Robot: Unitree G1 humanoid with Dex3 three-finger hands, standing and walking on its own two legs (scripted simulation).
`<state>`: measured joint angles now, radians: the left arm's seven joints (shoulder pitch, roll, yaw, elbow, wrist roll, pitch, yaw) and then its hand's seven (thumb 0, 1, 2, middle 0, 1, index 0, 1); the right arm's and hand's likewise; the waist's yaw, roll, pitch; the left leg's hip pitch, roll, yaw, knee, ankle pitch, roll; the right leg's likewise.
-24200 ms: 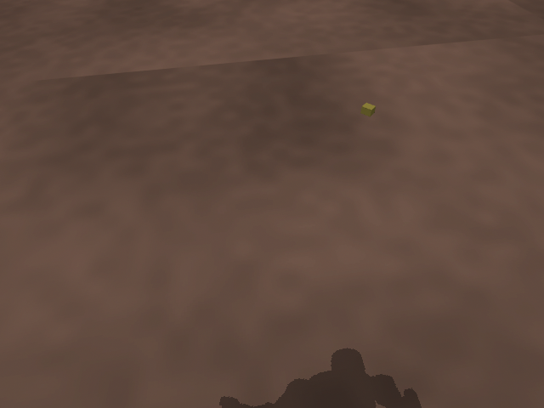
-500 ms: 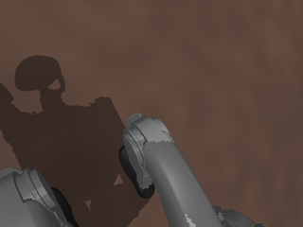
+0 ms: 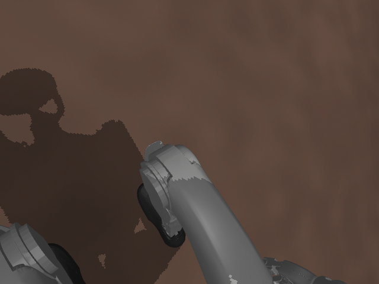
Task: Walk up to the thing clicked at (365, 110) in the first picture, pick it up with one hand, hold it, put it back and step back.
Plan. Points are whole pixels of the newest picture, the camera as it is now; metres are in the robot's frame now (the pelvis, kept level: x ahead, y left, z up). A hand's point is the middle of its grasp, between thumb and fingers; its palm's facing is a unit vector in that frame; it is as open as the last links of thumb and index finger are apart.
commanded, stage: approach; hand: left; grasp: from above
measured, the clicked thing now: out of the picture +0.50 +0.30 -0.32
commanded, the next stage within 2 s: none
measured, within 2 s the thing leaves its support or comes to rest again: neither
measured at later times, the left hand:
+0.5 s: hand out of the picture +0.47 +0.29 -0.22, palm faces +0.00 -0.47 -0.88, open 14.0 cm
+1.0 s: hand out of the picture +0.50 +0.29 -0.22, palm faces +0.05 -0.46 -0.89, open 14.2 cm
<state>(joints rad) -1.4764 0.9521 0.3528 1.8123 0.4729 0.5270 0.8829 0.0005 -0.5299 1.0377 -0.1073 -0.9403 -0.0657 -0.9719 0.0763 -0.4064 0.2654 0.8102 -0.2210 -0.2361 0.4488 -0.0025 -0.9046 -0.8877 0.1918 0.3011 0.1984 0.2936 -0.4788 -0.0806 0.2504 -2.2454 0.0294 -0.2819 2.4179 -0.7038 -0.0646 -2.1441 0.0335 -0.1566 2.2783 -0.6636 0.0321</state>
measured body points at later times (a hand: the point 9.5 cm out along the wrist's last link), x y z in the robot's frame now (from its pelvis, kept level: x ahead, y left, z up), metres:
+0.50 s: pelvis +0.00 +0.00 +0.00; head +0.30 +0.07 +0.32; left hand +0.47 +0.31 -0.17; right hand -0.02 -0.26 -0.07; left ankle +0.07 +0.14 -0.31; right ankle +0.11 -0.12 -0.31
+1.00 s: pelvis +0.00 +0.00 +0.00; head +0.32 +0.07 +0.30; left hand +0.50 +0.31 -0.17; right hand -0.03 -0.26 -0.04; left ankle +0.07 +0.14 -0.31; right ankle +0.11 -0.12 -0.31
